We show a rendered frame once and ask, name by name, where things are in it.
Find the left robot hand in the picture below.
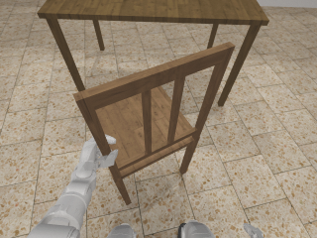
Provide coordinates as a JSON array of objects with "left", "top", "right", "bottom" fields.
[{"left": 79, "top": 134, "right": 119, "bottom": 170}]

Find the chair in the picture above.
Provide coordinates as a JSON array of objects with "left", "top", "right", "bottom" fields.
[{"left": 73, "top": 42, "right": 235, "bottom": 205}]

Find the table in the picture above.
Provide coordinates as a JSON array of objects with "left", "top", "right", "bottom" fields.
[{"left": 37, "top": 0, "right": 269, "bottom": 107}]

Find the robot left upper arm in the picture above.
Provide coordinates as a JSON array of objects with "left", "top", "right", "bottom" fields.
[{"left": 29, "top": 223, "right": 80, "bottom": 238}]

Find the right robot hand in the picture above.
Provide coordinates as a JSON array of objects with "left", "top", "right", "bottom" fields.
[{"left": 243, "top": 223, "right": 264, "bottom": 238}]

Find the robot left thigh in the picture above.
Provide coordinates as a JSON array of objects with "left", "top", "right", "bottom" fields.
[{"left": 106, "top": 225, "right": 137, "bottom": 238}]

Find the robot right thigh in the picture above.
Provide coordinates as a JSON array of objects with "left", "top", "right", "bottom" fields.
[{"left": 180, "top": 222, "right": 216, "bottom": 238}]

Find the left robot forearm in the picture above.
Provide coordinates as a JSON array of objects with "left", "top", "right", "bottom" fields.
[{"left": 27, "top": 161, "right": 97, "bottom": 238}]

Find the robot thigh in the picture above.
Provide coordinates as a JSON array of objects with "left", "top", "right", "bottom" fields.
[
  {"left": 180, "top": 222, "right": 216, "bottom": 238},
  {"left": 106, "top": 225, "right": 137, "bottom": 238}
]

